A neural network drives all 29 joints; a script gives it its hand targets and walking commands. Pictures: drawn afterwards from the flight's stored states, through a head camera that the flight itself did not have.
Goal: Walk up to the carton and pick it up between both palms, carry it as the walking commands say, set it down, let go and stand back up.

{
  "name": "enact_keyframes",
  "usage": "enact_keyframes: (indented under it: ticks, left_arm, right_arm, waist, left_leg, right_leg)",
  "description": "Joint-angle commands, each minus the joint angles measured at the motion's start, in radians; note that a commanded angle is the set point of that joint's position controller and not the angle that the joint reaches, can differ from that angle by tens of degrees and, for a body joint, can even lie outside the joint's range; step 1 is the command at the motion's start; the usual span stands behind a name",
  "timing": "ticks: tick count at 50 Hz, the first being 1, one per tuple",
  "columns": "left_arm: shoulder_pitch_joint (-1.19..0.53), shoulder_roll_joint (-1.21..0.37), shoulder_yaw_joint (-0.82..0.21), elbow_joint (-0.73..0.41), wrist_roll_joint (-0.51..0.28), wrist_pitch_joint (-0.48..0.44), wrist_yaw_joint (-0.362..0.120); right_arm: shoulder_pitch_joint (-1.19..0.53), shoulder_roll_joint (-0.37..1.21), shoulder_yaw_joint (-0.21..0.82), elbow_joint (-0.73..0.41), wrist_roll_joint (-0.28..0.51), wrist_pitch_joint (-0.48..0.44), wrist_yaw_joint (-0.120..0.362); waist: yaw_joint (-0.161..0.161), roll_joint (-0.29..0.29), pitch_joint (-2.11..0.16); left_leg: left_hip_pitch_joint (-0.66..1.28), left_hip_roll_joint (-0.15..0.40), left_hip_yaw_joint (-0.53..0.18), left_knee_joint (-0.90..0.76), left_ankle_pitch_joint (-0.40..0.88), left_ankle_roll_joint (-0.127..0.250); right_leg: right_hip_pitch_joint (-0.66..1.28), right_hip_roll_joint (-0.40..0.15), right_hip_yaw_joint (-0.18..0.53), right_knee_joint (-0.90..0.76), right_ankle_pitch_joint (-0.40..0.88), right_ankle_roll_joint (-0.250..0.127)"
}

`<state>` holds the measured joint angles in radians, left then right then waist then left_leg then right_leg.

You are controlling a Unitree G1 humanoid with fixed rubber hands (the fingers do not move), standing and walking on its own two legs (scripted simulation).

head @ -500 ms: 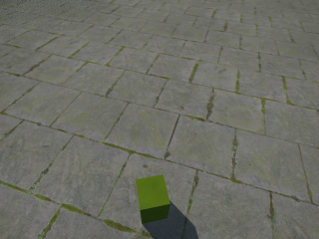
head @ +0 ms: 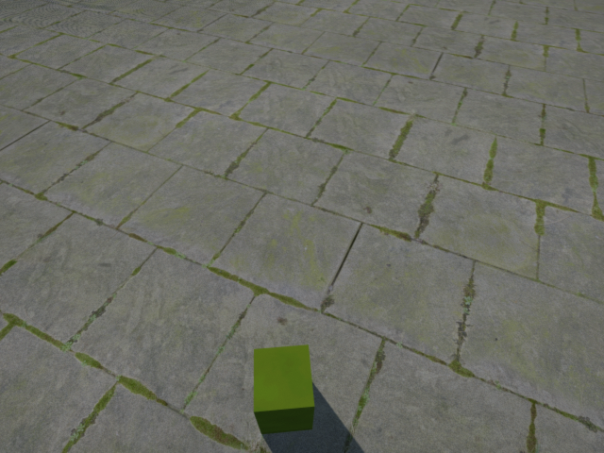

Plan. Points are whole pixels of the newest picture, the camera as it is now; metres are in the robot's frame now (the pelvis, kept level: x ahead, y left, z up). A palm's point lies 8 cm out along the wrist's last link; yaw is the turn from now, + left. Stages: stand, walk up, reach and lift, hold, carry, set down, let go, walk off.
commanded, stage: walk up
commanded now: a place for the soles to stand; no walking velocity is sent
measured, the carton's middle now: (284, 390) +0.41 +0.06 -0.65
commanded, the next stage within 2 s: none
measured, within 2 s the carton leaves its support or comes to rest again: neither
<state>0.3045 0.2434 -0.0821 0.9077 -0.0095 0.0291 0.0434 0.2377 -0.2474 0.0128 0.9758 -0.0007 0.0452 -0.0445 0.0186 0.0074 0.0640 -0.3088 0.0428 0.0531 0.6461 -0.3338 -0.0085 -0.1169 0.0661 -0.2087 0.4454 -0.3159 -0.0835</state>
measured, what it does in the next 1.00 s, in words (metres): steps on the spot: left foot, then left foot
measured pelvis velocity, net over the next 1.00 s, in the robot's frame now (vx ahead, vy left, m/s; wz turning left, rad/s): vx -0.01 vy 0.05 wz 0.04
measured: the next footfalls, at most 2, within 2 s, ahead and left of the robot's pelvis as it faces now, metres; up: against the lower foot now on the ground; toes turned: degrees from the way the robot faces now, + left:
left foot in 0.06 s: +0.07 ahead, +0.14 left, +0.00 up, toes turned +4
left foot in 0.48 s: +0.04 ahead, +0.14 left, +0.00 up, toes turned +1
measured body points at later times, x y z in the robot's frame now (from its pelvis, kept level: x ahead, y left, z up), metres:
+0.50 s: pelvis -0.01 +0.00 +0.00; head +0.00 -0.01 +0.45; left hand +0.00 +0.26 -0.14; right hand +0.07 -0.25 -0.15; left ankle +0.00 +0.14 -0.74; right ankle -0.03 -0.06 -0.74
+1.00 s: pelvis -0.01 +0.05 +0.00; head +0.00 +0.06 +0.45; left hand +0.01 +0.31 -0.15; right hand +0.03 -0.20 -0.14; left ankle +0.00 +0.14 -0.74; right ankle -0.03 -0.06 -0.74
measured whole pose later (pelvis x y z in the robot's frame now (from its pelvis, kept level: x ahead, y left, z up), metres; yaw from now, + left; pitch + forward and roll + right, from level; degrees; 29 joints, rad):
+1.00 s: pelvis -0.01 +0.05 +0.00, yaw +2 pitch +0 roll -1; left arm 0.29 0.27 -0.03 1.01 0.02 -0.01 0.03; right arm 0.25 -0.23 0.05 1.06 -0.01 -0.01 -0.03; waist 0.01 -0.02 0.00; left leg -0.24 -0.04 -0.01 0.47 -0.23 0.04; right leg -0.17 -0.02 -0.08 0.45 -0.28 -0.01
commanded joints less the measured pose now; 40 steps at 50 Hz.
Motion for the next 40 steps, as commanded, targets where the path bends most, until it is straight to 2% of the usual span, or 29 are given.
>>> enact_keyframes:
  ticks: [1, 3, 4, 5, 6, 7, 8, 9, 10, 11, 12, 13, 14, 16, 18, 19, 21, 23, 25, 26, 28, 30, 34, 40]
  left_arm:
    - [0.038, 0.177, 0.035, 0.009, -0.002, -0.003, 0.008]
    - [0.011, 0.183, 0.04, 0.007, 0.003, -0.005, 0.008]
    - [0.019, 0.164, 0.038, -0.006, 0.01, -0.005, 0.005]
    - [0.035, 0.144, 0.042, -0.008, 0.011, 0.001, 0.001]
    - [0.027, 0.137, 0.048, -0.01, 0.012, 0.008, -0.001]
    - [0.044, 0.13, 0.05, -0.011, 0.013, 0.011, -0.006]
    - [0.079, 0.126, 0.051, -0.002, 0.015, 0.008, -0.012]
    - [0.122, 0.111, 0.048, 0.009, 0.017, -0.001, -0.017]
    - [0.152, 0.111, 0.04, 0.013, 0.025, -0.017, -0.019]
    - [0.109, 0.165, 0.053, 0.003, 0.026, -0.025, -0.02]
    - [0.091, 0.19, 0.058, 0.001, 0.03, -0.024, -0.02]
    - [0.079, 0.183, 0.055, -0.005, 0.025, -0.021, -0.019]
    - [0.07, 0.185, 0.052, -0.001, 0.017, -0.023, -0.013]
    - [0.055, 0.188, 0.05, 0.014, 0.0, -0.031, 0.004]
    - [0.062, 0.174, 0.048, 0.032, 0.002, -0.034, 0.007]
    - [0.065, 0.166, 0.048, 0.04, 0.004, -0.034, 0.006]
    - [0.059, 0.161, 0.051, 0.051, 0.008, -0.032, 0.005]
    - [0.051, 0.157, 0.053, 0.058, 0.013, -0.031, 0.002]
    - [0.06, 0.136, 0.048, 0.058, 0.023, -0.035, -0.002]
    - [0.07, 0.121, 0.045, 0.057, 0.02, -0.039, -0.004]
    - [0.054, 0.141, 0.054, 0.057, 0.014, -0.042, -0.006]
    - [0.045, 0.14, 0.058, 0.056, 0.018, -0.039, -0.01]
    - [0.038, 0.125, 0.059, 0.057, 0.027, -0.037, -0.014]
    - [0.038, 0.125, 0.063, 0.062, 0.028, -0.037, -0.014]
  right_arm:
    - [0.047, -0.084, -0.007, 0.001, 0.0, -0.005, -0.006]
    - [0.07, -0.118, -0.007, 0.019, -0.008, -0.015, -0.009]
    - [0.081, -0.159, -0.012, 0.022, -0.011, -0.021, -0.011]
    - [0.111, -0.174, -0.017, 0.027, -0.009, -0.024, -0.015]
    - [0.118, -0.184, -0.017, 0.023, -0.013, -0.026, -0.02]
    - [0.056, -0.188, -0.015, 0.004, -0.014, -0.028, -0.027]
    - [-0.021, -0.176, -0.013, -0.019, -0.013, -0.029, -0.029]
    - [-0.083, -0.158, -0.007, -0.032, -0.011, -0.025, -0.024]
    - [-0.124, -0.133, -0.001, -0.033, -0.012, -0.015, -0.01]
    - [-0.095, -0.092, 0.009, -0.026, -0.017, -0.007, 0.005]
    - [-0.085, -0.085, 0.013, -0.015, -0.021, -0.003, 0.006]
    - [-0.061, -0.089, 0.013, 0.002, -0.017, -0.001, 0.008]
    - [-0.048, -0.092, 0.01, 0.018, -0.007, -0.001, 0.013]
    - [-0.031, -0.095, 0.005, 0.035, 0.002, -0.006, 0.018]
    - [-0.032, -0.093, 0.005, 0.043, 0.005, -0.011, 0.017]
    - [-0.037, -0.091, 0.006, 0.045, 0.004, -0.013, 0.016]
    - [-0.046, -0.085, 0.009, 0.046, 0.0, -0.015, 0.015]
    - [-0.053, -0.088, 0.012, 0.047, -0.006, -0.019, 0.014]
    - [-0.034, -0.107, 0.013, 0.058, -0.011, -0.027, 0.011]
    - [-0.033, -0.117, 0.01, 0.065, -0.006, -0.03, 0.01]
    - [-0.021, -0.105, 0.015, 0.072, -0.002, -0.038, 0.011]
    - [-0.018, -0.103, 0.021, 0.074, -0.007, -0.043, 0.01]
    - [-0.013, -0.105, 0.025, 0.068, -0.007, -0.048, 0.007]
    - [0.008, -0.106, 0.025, 0.063, -0.007, -0.056, 0.006]
  waist:
    - [-0.027, -0.092, -0.026]
    - [-0.053, -0.033, -0.038]
    - [-0.051, 0.006, -0.064]
    - [-0.062, 0.042, -0.11]
    - [-0.073, 0.097, -0.124]
    - [-0.051, 0.165, -0.119]
    - [-0.018, 0.172, -0.117]
    - [0.023, 0.121, -0.102]
    - [0.057, -0.012, -0.051]
    - [0.018, -0.127, 0.009]
    - [0.014, -0.11, 0.05]
    - [0.003, -0.069, 0.067]
    - [0.0, -0.064, 0.063]
    - [-0.005, -0.109, 0.013]
    - [-0.004, -0.125, -0.029]
    - [-0.003, -0.119, -0.041]
    - [-0.006, -0.102, -0.047]
    - [-0.009, -0.08, -0.035]
    - [-0.01, -0.055, -0.03]
    - [-0.004, -0.023, -0.026]
    - [-0.014, -0.001, -0.045]
    - [-0.014, 0.028, -0.048]
    - [-0.007, 0.031, -0.032]
    - [0.0, 0.034, -0.028]
  left_leg:
    - [0.032, 0.03, -0.02, -0.088, 0.115, 0.023]
    - [0.145, 0.089, -0.095, -0.129, 0.252, 0.076]
    - [0.206, 0.164, -0.177, -0.11, 0.347, 0.126]
    - [0.204, 0.265, -0.303, -0.124, 0.38, 0.197]
    - [0.13, 0.32, -0.386, -0.18, 0.366, 0.253]
    - [0.047, 0.34, -0.412, -0.195, 0.337, 0.281]
    - [-0.034, 0.324, -0.399, -0.176, 0.273, 0.273]
    - [-0.11, 0.265, -0.327, -0.151, 0.197, 0.225]
    - [-0.141, 0.131, -0.189, -0.058, 0.115, 0.111]
    - [-0.171, 0.014, -0.107, 0.013, -0.002, 0.02]
    - [-0.158, -0.004, -0.105, 0.002, -0.089, -0.005]
    - [-0.135, -0.017, -0.117, 0.006, -0.109, -0.006]
    - [-0.124, -0.022, -0.11, 0.001, -0.104, -0.002]
    - [-0.097, -0.021, -0.097, -0.029, -0.064, 0.0]
    - [-0.064, -0.016, -0.09, -0.06, -0.003, -0.004]
    - [-0.049, -0.013, -0.088, -0.075, 0.027, -0.005]
    - [0.0, -0.002, -0.09, -0.118, 0.102, -0.002]
    - [0.068, 0.019, -0.104, -0.159, 0.182, 0.007]
    - [0.142, 0.066, -0.151, -0.185, 0.224, 0.02]
    - [0.148, 0.076, -0.169, -0.18, 0.265, 0.026]
    - [0.111, 0.068, -0.163, -0.19, 0.29, 0.035]
    - [0.096, 0.069, -0.173, -0.207, 0.28, 0.049]
    - [0.072, 0.071, -0.203, -0.236, 0.243, 0.068]
    - [0.051, 0.07, -0.237, -0.273, 0.198, 0.085]
  right_leg:
    - [0.004, -0.288, 0.196, -0.057, 0.831, 0.213]
    - [-0.143, -0.248, 0.179, 0.021, 0.549, 0.196]
    - [-0.231, -0.204, 0.155, 0.091, 0.388, 0.194]
    - [-0.254, -0.15, 0.147, 0.184, 0.249, 0.206]
    - [-0.236, -0.117, 0.16, 0.284, 0.082, 0.205]
    - [-0.218, -0.113, 0.219, 0.361, -0.082, 0.19]
    - [-0.189, -0.124, 0.288, 0.383, -0.194, 0.162]
    - [-0.127, -0.136, 0.304, 0.257, -0.157, 0.139]
    - [-0.108, -0.185, 0.352, -0.032, -0.047, 0.114]
    - [-0.136, -0.276, 0.495, -0.146, 0.029, 0.078]
    - [-0.192, -0.362, 0.589, -0.175, 0.117, 0.045]
    - [-0.17, -0.371, 0.589, -0.178, 0.192, 0.043]
    - [-0.124, -0.36, 0.564, -0.187, 0.267, 0.058]
    - [0.002, -0.323, 0.474, -0.161, 0.458, 0.099]
    - [0.076, -0.294, 0.395, -0.123, 0.608, 0.114]
    - [0.089, -0.286, 0.37, -0.11, 0.635, 0.113]
    - [0.059, -0.275, 0.342, -0.103, 0.579, 0.104]
    - [-0.027, -0.25, 0.319, -0.119, 0.41, 0.093]
    - [-0.12, -0.214, 0.295, -0.137, 0.239, 0.083]
    - [-0.121, -0.192, 0.275, -0.137, 0.253, 0.089]
    - [-0.065, -0.181, 0.253, -0.115, 0.261, 0.078]
    - [-0.065, -0.175, 0.248, -0.107, 0.181, 0.061]
    - [-0.079, -0.162, 0.235, -0.097, 0.083, 0.037]
    - [-0.081, -0.159, 0.226, -0.073, 0.063, 0.032]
